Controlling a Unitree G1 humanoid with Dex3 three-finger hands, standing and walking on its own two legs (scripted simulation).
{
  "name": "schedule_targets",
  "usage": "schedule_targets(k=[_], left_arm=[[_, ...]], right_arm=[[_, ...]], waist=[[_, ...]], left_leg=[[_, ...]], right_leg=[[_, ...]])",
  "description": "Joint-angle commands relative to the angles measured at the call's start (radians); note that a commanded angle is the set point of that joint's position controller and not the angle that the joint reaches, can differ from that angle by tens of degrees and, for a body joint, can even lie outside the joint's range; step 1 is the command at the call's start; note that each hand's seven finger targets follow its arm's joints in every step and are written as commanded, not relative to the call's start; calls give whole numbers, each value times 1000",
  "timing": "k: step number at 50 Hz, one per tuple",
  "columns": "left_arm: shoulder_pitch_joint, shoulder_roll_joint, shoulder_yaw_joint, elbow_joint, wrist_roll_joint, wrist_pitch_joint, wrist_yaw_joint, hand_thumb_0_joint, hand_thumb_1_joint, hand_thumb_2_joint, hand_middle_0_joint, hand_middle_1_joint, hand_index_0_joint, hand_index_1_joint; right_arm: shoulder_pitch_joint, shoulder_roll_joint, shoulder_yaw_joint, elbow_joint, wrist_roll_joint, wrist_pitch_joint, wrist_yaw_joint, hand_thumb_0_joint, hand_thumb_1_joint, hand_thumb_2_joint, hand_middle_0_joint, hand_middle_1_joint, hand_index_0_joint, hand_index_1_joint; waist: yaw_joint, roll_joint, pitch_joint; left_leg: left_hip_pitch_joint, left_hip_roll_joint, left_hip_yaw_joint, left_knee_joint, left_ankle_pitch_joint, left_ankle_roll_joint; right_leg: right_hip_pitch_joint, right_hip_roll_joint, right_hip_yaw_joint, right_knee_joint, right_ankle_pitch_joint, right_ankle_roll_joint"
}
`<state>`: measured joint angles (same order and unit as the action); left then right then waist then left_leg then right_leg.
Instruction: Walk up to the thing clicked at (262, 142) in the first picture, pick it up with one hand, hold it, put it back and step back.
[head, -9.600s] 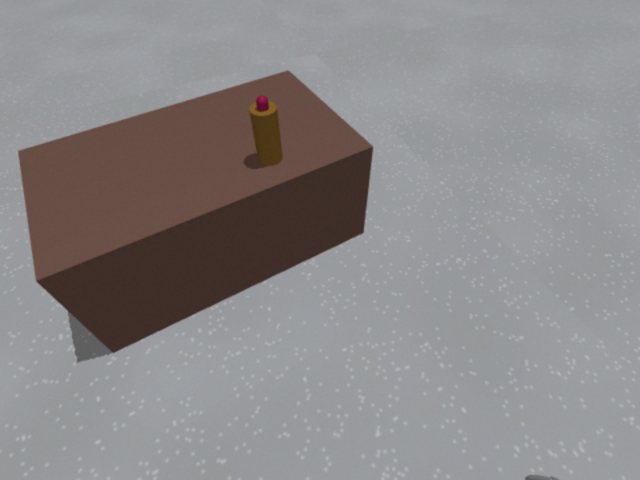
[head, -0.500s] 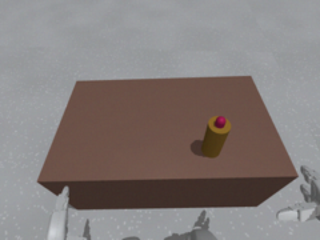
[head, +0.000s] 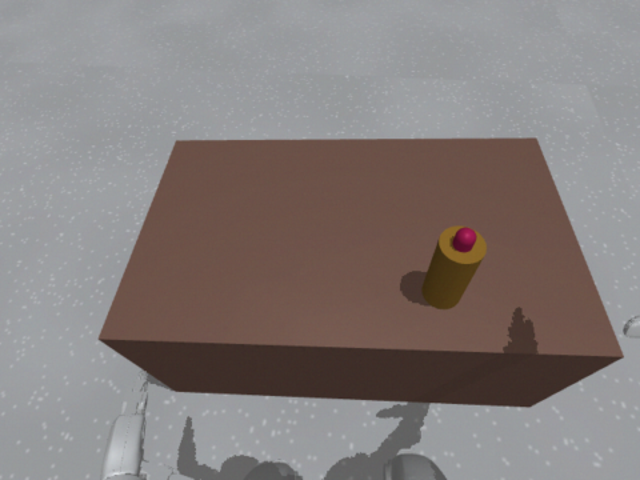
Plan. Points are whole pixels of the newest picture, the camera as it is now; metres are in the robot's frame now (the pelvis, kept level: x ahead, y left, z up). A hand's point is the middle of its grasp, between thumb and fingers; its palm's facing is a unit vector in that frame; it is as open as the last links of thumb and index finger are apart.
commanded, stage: go down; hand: right
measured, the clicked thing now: (452, 265) +0.48 -0.21 -0.17
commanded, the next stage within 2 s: approach in 0.48 s
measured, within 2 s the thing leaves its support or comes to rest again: neither
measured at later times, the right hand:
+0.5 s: hand out of the picture +0.36 -0.38 +0.07, palm faces +0.21 +0.98 -0.04, open 17.5 cm
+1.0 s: hand (582, 265) +0.40 -0.34 -0.03, palm faces +0.15 +0.99 +0.07, open 17.7 cm
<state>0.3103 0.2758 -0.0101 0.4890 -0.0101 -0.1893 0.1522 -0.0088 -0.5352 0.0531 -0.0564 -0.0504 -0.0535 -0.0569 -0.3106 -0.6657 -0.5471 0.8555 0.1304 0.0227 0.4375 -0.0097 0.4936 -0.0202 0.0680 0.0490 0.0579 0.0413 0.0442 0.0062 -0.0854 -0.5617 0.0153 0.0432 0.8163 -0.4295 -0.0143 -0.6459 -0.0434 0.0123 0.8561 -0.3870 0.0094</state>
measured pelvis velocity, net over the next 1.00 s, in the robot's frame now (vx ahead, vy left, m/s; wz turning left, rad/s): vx -0.02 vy -0.02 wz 0.03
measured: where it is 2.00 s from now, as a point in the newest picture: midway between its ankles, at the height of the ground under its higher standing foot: outside the picture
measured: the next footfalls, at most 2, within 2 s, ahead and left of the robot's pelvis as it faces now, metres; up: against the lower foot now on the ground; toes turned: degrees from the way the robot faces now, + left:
none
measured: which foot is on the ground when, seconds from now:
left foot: down 0.00-1.00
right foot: down 0.00-1.00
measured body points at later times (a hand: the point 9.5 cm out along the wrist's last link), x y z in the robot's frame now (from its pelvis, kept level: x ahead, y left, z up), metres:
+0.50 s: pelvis +0.00 -0.01 +0.00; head +0.06 -0.04 +0.45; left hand +0.15 +0.26 -0.05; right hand +0.35 -0.43 +0.08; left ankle -0.02 +0.13 -0.70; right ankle +0.02 -0.12 -0.70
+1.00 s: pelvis -0.02 -0.02 -0.05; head +0.10 -0.08 +0.38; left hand +0.15 +0.24 -0.05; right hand +0.38 -0.40 -0.03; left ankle -0.02 +0.13 -0.70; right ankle +0.02 -0.12 -0.70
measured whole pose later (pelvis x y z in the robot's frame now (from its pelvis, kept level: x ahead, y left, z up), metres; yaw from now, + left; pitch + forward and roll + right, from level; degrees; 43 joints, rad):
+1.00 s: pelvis -0.02 -0.02 -0.05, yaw +2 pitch +21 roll +4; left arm 0.29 0.27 -0.03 0.26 0.05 -0.23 0.06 -0.01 -0.54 0.05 -0.06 -0.05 -0.05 -0.06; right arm -0.59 -0.74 -0.64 1.23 0.22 -0.44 0.54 -0.01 0.61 -0.01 0.06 0.05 0.06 0.04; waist 0.17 0.06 -0.12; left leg -0.94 0.00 0.05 1.06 -0.48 -0.03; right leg -1.04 -0.06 0.03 1.14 -0.46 -0.01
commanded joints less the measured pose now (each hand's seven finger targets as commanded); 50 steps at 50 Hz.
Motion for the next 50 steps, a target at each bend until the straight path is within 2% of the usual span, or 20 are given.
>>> schedule_targets(k=[1,5,8,9,11,14,16,19,25,29,31,32,33,35,36,39,43,46,48,50], left_arm=[[-29,113,35,-81,5,-55,11,0,-554,53,-49,-49,-45,-53],[-21,173,74,-115,8,-49,18,0,-550,47,-48,-49,-48,-50],[-32,160,68,-88,7,-41,12,0,-543,40,-49,-51,-52,-48],[-83,201,92,-161,6,-50,14,0,-538,36,-48,-51,-53,-45],[-49,155,53,-120,8,-48,3,0,-541,40,-48,-51,-52,-47],[-29,123,30,-122,4,-47,-3,0,-536,38,-47,-51,-53,-45],[-46,152,55,-131,5,-48,-2,0,-539,41,-48,-52,-52,-48],[-40,182,85,-100,6,-49,0,0,-533,37,-48,-53,-55,-46],[-46,144,39,-86,11,-48,-5,0,-540,43,-49,-54,-53,-50],[-50,184,71,-72,15,-44,-5,0,-554,43,-48,-43,-40,-50],[-60,138,41,-56,14,-43,-12,0,-542,28,-45,-43,-45,-43],[-126,173,54,-147,13,-56,-10,0,-545,30,-45,-41,-43,-43],[-68,131,36,-54,16,-50,-18,0,-543,29,-45,-43,-44,-44],[-94,119,16,-129,16,-63,-24,0,-547,34,-46,-43,-43,-46],[-123,146,30,-208,17,-73,-21,0,-551,38,-46,-43,-41,-48],[-60,123,13,-181,23,-78,-34,0,-560,45,-48,-45,-40,-54],[2,188,80,-256,40,-88,-51,0,-564,49,-51,-50,-41,-60],[41,218,120,-367,51,-91,-64,0,-557,44,-49,-50,-43,-56],[60,246,159,-395,57,-85,-73,0,-555,44,-47,-49,-41,-56],[55,224,154,-449,65,-83,-84,0,-551,43,-45,-46,-39,-53]], right_arm=[[-320,-411,-82,-128,35,-133,28,0,521,-21,60,45,57,45],[-357,-454,-93,-104,39,-151,52,0,521,-23,59,46,57,46],[-378,-470,-97,-65,41,-164,62,0,500,-17,66,42,62,42],[-361,-479,-107,2,44,-166,62,0,519,-18,61,44,59,44],[-374,-471,-96,3,44,-178,67,0,522,-11,65,41,62,41],[-403,-475,-93,-8,43,-199,76,0,549,-16,59,45,59,45],[-395,-478,-93,26,50,-203,80,0,555,-15,60,46,60,45],[-478,-535,-119,-31,59,-222,81,0,570,-17,56,47,57,47],[-488,-537,-119,45,53,-240,90,0,568,-26,49,48,52,48],[-493,-550,-123,58,54,-238,90,0,611,-19,50,54,60,54],[-529,-524,-104,60,52,-245,92,0,605,-8,47,47,55,47],[-496,-510,-103,143,59,-247,96,0,611,-6,48,47,57,47],[-520,-492,-91,111,62,-265,98,0,611,-3,49,47,58,47],[-532,-448,-80,146,78,-299,109,0,611,-11,45,51,57,51],[-526,-434,-79,185,86,-318,113,0,611,-2,53,48,63,47],[-544,-384,-77,204,122,-396,129,0,611,-5,54,47,65,47],[-540,-378,-78,228,129,-479,124,0,611,-6,61,42,69,42],[-567,-409,-121,167,117,-527,112,0,611,-9,59,42,67,42],[-541,-417,-152,198,113,-552,98,0,611,0,60,42,66,42],[-580,-448,-181,157,93,-579,77,0,611,0,66,42,69,41]], waist=[[-5,-165,-284],[16,-174,-363],[5,-195,-320],[17,-128,-297],[8,-139,-260],[12,-142,-309],[16,-142,-280],[19,-178,-339],[21,-214,-350],[21,-212,-346],[28,-210,-315],[46,-135,-278],[40,-171,-252],[62,-107,-268],[83,-68,-298],[91,-98,-309],[116,-154,-354],[122,-206,-469],[134,-193,-451],[133,-223,-506]], left_leg=[[25,-24,-14,-108,284,27],[40,-28,-9,-117,353,23],[26,-29,-6,-122,344,25],[28,-31,-2,-130,329,23],[43,-28,-5,-135,319,24],[44,-31,-12,-132,328,23],[37,-32,-9,-138,309,25],[25,-31,-13,-131,322,25],[-11,-41,-1,-127,307,31],[-10,-44,2,-127,306,33],[-27,-40,-6,-130,295,33],[-39,-46,4,-129,258,32],[-48,-43,-3,-123,247,33],[-71,-45,-2,-107,225,28],[-78,-46,-4,-102,217,25],[-171,-48,-3,-27,210,25],[-323,-58,1,80,152,29],[-370,-66,4,144,171,30],[-411,-70,11,186,162,31],[-415,-68,5,218,179,35]], right_leg=[[250,23,12,-118,290,-35],[327,19,19,-109,404,-32],[312,19,18,-113,412,-31],[279,19,20,-115,371,-34],[235,24,13,-127,322,-36],[259,23,12,-117,334,-38],[249,22,14,-126,311,-37],[287,20,17,-116,336,-35],[317,5,32,-107,424,-19],[300,5,33,-112,417,-19],[259,10,27,-110,352,-27],[216,3,34,-114,293,-27],[187,8,29,-116,255,-31],[155,7,34,-95,204,-37],[157,7,36,-81,193,-38],[127,8,45,-20,226,-33],[88,-2,60,75,244,-20],[122,-7,68,143,347,-15],[69,-13,79,185,371,-12],[49,-8,75,227,360,-12]])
